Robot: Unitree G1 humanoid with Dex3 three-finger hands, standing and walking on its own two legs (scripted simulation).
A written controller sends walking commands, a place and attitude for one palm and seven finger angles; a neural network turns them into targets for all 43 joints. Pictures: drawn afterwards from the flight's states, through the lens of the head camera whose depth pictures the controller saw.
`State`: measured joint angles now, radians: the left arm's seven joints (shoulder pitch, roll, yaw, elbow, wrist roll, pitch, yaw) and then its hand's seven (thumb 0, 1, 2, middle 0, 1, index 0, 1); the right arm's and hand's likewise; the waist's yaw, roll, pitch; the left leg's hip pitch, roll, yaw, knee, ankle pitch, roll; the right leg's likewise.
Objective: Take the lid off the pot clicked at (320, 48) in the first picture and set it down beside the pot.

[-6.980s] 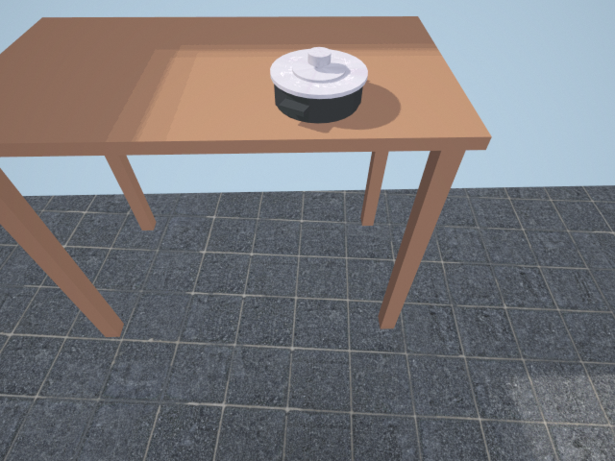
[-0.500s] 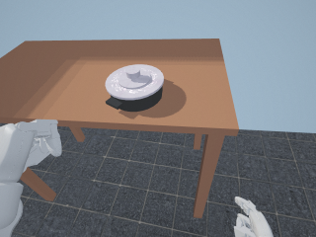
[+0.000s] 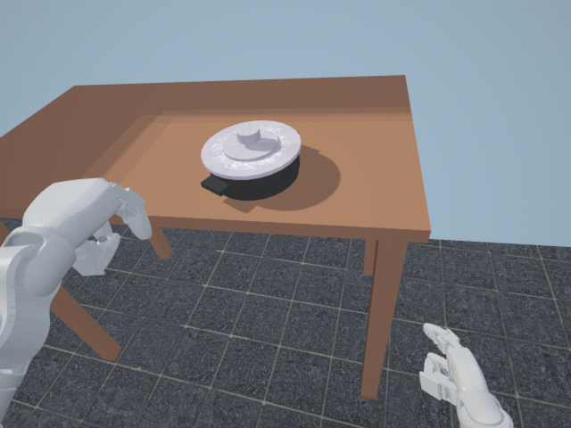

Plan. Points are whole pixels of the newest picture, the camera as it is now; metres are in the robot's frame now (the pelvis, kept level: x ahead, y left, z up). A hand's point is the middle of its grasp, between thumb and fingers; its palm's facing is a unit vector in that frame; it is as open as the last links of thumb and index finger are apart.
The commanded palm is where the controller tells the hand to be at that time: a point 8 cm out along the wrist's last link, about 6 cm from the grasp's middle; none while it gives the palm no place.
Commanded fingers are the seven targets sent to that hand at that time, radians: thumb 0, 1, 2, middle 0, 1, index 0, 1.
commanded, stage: reach forward and open the fingers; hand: left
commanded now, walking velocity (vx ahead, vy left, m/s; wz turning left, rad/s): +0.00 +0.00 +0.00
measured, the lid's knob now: (248, 133) +0.56 +0.17 +0.15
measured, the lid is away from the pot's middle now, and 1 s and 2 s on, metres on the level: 0.00 0.00 0.00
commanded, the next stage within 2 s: move the open hand above the knob in 0.42 s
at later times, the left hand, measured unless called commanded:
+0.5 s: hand (127, 193) +0.31 +0.26 +0.21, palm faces -0.05 -0.04 -1.00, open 9.5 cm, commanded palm +0.28 +0.25 +0.29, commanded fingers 0.00 -0.32 1.61 -0.89 -0.08 -0.89 -0.08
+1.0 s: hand (161, 166) +0.38 +0.24 +0.21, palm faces -0.13 -0.05 -0.99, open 9.6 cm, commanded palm +0.34 +0.23 +0.29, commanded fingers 0.00 -0.32 1.61 -0.89 -0.08 -0.89 -0.08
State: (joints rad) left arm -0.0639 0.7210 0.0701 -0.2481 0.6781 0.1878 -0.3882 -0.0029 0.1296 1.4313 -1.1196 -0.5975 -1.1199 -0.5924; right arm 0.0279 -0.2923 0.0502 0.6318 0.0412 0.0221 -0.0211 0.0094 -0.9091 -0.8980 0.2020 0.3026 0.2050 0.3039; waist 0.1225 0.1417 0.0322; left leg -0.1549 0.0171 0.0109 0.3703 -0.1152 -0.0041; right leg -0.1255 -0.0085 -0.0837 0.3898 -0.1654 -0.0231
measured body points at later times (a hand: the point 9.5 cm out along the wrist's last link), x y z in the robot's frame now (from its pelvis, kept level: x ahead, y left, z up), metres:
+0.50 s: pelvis -0.01 +0.01 +0.00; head -0.02 -0.03 +0.45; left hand +0.31 +0.26 +0.27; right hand +0.21 -0.20 -0.10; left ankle +0.06 +0.13 -0.74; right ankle +0.04 -0.10 -0.74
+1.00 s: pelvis +0.02 +0.02 +0.00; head +0.02 -0.02 +0.45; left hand +0.38 +0.24 +0.26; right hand +0.25 -0.19 -0.09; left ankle +0.06 +0.13 -0.74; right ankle +0.04 -0.10 -0.74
